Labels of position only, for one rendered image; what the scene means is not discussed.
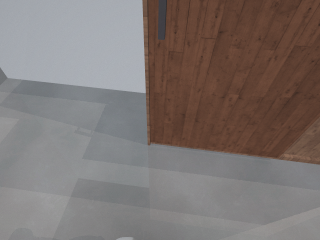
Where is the wardrobe door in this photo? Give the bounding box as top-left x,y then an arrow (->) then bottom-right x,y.
284,117 -> 320,158
148,0 -> 320,158

